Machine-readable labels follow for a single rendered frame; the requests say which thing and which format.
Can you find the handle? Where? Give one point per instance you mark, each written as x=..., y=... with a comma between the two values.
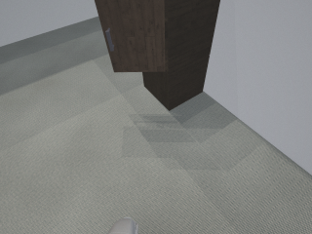
x=109, y=40

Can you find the left robot thigh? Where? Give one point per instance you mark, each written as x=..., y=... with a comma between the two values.
x=124, y=226

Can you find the cupboard door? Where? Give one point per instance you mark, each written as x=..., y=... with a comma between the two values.
x=137, y=31

